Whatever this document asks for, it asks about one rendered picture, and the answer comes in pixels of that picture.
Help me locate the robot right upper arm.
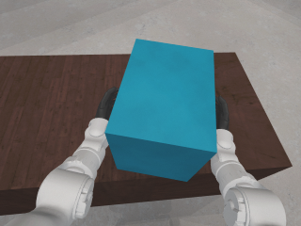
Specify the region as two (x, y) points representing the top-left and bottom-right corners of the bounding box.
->
(223, 186), (286, 226)

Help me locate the left robot forearm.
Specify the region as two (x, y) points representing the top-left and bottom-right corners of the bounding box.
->
(36, 118), (109, 206)

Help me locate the robot left hand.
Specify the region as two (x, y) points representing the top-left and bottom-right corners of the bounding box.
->
(95, 87), (119, 121)

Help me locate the pedestal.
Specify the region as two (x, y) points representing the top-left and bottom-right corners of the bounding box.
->
(0, 52), (293, 216)

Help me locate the carton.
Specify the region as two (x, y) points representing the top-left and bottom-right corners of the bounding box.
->
(104, 39), (217, 182)

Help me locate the robot left upper arm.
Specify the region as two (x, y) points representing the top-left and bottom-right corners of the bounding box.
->
(5, 168), (95, 226)

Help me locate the robot right hand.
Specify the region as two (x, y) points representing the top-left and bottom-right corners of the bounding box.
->
(215, 95), (230, 131)

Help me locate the right robot forearm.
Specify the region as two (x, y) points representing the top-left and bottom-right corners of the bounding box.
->
(211, 129), (286, 226)

